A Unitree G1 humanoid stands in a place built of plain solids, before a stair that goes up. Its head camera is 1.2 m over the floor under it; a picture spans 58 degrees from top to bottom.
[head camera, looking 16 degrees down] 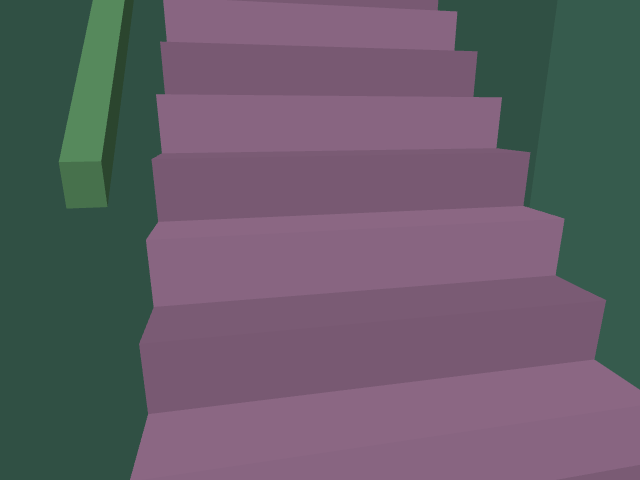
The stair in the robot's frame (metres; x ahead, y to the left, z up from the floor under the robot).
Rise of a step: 0.21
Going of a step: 0.23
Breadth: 1.40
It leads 11 degrees to the left of straight ahead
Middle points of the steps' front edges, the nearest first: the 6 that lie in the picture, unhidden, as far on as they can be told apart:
0.91 -0.27 0.43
1.13 -0.22 0.64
1.35 -0.18 0.85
1.58 -0.13 1.06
1.80 -0.09 1.28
2.03 -0.04 1.49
